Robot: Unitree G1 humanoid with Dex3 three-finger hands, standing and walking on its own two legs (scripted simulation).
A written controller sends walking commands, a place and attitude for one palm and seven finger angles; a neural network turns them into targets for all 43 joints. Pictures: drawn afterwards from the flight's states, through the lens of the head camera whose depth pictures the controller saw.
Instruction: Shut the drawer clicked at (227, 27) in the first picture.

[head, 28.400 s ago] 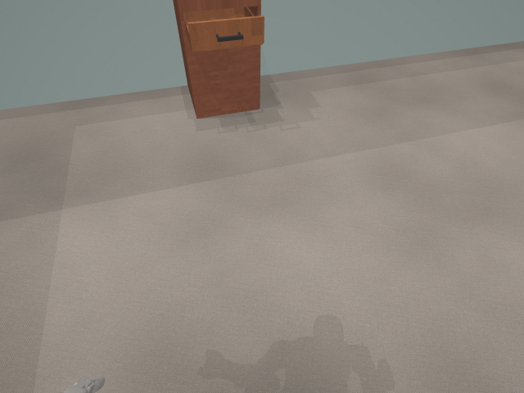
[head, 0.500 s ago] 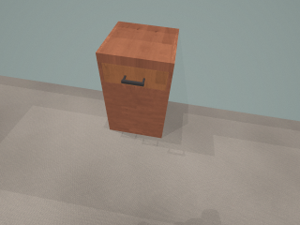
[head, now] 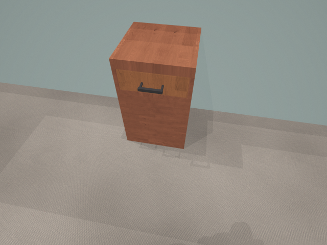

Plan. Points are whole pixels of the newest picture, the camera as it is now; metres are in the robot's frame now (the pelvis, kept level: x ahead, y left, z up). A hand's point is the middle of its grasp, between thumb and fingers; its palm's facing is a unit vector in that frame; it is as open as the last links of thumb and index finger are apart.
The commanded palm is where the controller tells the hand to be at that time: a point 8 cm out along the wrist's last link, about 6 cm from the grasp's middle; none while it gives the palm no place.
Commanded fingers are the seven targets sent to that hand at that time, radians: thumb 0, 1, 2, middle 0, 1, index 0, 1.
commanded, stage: let the arm hang, fingers relaxed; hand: left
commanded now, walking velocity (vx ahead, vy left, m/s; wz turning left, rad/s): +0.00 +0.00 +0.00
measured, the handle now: (151, 88) +0.88 +0.12 -0.20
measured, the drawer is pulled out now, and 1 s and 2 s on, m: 0.00 0.00 0.00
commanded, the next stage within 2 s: look to check the result in 0.34 s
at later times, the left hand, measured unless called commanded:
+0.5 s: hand out of the picture +0.00 +0.15 -0.18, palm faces +0.02 -0.99 -0.17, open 7.4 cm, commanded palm none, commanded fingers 0.00 0.90 0.90 -0.20 -0.30 -0.20 -0.30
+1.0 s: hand out of the picture +0.01 +0.15 -0.18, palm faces +0.03 -0.99 -0.17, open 7.4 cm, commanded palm none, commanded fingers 0.00 0.90 0.90 -0.20 -0.30 -0.20 -0.30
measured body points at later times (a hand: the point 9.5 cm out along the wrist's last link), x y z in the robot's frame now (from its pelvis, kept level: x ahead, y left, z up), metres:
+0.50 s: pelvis +0.01 -0.01 +0.00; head +0.03 -0.01 +0.45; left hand +0.00 +0.20 -0.16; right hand -0.02 -0.21 -0.16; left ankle +0.02 +0.10 -0.74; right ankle +0.03 -0.12 -0.74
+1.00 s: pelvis +0.03 -0.01 +0.00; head +0.04 -0.01 +0.45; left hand +0.01 +0.20 -0.16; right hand +0.00 -0.21 -0.16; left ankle +0.02 +0.10 -0.74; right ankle +0.03 -0.12 -0.74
